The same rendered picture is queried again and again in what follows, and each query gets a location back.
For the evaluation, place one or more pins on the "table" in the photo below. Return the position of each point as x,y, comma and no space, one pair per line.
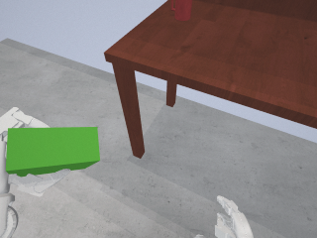
258,53

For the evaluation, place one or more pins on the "sponge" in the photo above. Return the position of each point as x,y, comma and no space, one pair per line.
47,150

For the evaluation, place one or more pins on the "left robot forearm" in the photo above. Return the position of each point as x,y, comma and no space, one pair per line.
8,215

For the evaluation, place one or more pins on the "robot left hand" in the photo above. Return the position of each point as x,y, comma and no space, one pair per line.
30,184

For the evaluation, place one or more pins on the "robot right hand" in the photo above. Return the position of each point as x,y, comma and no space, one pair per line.
235,227

